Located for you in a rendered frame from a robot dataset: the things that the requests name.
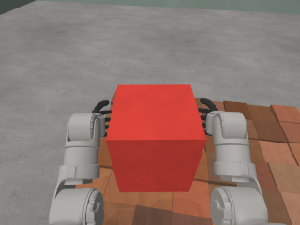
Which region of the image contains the right robot upper arm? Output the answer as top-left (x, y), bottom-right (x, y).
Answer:
top-left (210, 186), bottom-right (287, 225)

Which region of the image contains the robot left forearm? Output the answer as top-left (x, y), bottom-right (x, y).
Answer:
top-left (49, 112), bottom-right (106, 224)

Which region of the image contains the left robot hand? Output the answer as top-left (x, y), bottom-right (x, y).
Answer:
top-left (92, 100), bottom-right (112, 137)

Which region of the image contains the left robot upper arm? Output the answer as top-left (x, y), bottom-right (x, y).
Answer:
top-left (40, 188), bottom-right (104, 225)

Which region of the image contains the carton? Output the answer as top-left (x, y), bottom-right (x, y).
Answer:
top-left (106, 84), bottom-right (207, 192)

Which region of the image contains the right robot hand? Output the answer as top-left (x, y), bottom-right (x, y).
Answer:
top-left (198, 98), bottom-right (218, 136)

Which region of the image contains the robot right forearm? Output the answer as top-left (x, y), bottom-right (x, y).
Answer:
top-left (205, 111), bottom-right (268, 219)

